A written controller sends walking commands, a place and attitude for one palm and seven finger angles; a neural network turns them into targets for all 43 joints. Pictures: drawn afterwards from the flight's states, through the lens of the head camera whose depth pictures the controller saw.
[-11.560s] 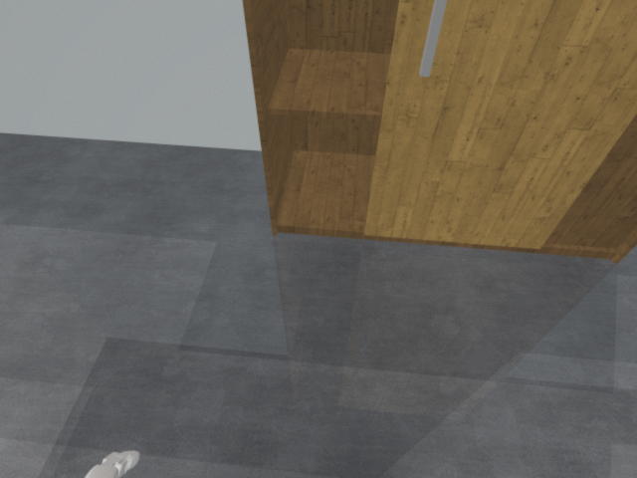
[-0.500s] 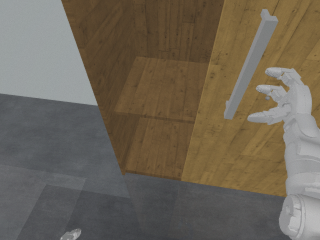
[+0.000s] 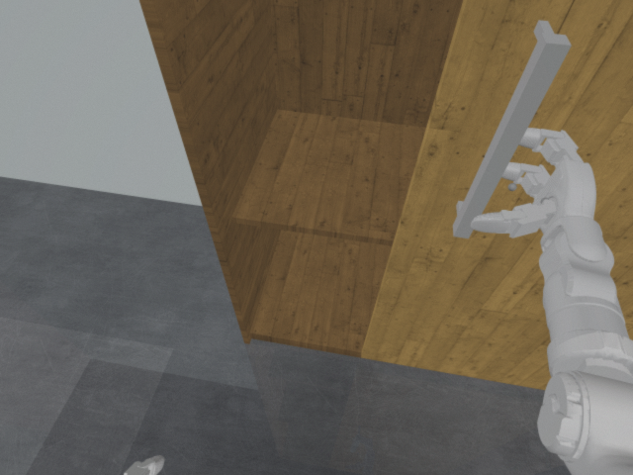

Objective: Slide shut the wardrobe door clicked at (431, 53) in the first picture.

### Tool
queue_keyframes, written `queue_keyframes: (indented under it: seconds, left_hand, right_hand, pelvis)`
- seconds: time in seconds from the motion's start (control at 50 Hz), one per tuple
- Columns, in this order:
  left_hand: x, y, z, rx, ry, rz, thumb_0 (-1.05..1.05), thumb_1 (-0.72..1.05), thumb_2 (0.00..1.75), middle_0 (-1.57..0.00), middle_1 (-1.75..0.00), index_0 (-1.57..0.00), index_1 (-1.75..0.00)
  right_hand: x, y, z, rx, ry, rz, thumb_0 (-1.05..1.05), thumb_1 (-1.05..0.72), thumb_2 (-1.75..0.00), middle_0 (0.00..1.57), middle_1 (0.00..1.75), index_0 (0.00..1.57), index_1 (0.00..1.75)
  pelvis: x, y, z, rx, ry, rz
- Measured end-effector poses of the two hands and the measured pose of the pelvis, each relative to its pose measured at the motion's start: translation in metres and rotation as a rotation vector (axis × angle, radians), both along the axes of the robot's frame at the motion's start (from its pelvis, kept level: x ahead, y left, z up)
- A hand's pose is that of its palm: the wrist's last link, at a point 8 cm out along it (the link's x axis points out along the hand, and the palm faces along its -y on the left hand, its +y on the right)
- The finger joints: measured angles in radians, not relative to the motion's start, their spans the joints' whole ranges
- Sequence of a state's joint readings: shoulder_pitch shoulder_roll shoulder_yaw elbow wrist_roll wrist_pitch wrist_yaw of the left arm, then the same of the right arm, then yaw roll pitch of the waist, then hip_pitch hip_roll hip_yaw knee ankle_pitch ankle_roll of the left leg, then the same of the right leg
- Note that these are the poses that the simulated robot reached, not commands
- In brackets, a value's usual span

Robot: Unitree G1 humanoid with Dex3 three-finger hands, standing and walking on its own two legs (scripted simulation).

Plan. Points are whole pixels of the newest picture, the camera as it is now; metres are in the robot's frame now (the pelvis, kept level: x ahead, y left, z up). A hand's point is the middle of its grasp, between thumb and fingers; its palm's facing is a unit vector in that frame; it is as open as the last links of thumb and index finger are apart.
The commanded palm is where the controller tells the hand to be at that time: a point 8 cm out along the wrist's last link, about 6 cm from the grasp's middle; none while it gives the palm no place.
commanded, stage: feel for the door with the fingertips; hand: right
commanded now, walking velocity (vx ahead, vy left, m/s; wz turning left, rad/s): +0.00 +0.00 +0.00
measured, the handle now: (495, 147) +0.52 -0.16 +0.16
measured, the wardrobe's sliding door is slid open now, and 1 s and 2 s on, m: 0.37 0.37 0.37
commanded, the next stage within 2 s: slide the fingers in behind the handle in 0.42 s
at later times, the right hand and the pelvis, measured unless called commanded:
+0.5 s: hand (511, 177) +0.48 -0.18 +0.15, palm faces +0.06 +1.00 +0.01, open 14.0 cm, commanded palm +0.45 -0.23 +0.14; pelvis +0.00 +0.00 +0.00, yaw +1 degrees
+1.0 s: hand (506, 188) +0.46 -0.17 +0.14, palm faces +0.05 +1.00 +0.01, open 14.0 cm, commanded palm +0.43 -0.22 +0.14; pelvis +0.00 -0.01 +0.00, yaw +0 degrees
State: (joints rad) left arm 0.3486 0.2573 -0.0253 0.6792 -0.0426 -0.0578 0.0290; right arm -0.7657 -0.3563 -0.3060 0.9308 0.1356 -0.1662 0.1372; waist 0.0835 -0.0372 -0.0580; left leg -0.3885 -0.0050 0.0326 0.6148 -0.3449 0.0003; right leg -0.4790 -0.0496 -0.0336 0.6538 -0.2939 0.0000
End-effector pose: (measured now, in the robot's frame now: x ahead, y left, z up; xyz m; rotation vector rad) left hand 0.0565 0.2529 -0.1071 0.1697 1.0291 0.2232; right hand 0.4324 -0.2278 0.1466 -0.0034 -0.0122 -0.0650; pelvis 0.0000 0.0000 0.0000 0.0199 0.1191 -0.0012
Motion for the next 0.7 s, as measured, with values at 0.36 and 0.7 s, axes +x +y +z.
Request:
queue_keyframes:
  seconds: [0.36, 0.7]
  left_hand:
    - [-0.021, 0.005, 0.000, 0.019, 0.069, 0.037, 0.01, 0.91, 0.90, -0.20, -0.30, -0.20, -0.30]
    - [-0.018, -0.004, -0.002, 0.000, 0.068, 0.028, 0.01, 0.91, 0.90, -0.20, -0.30, -0.20, -0.30]
  right_hand:
    - [0.019, -0.002, -0.003, 0.004, 0.004, 0.003, -0.02, 0.50, -0.30, 0.30, 1.20, 0.30, 1.20]
    - [0.019, -0.005, -0.003, 0.014, 0.002, 0.008, -0.02, 0.50, -0.30, 0.31, 1.21, 0.30, 1.21]
  pelvis:
    - [0.003, -0.002, -0.001, 0.002, 0.026, 0.008]
    - [0.004, -0.006, -0.002, 0.005, 0.033, 0.010]
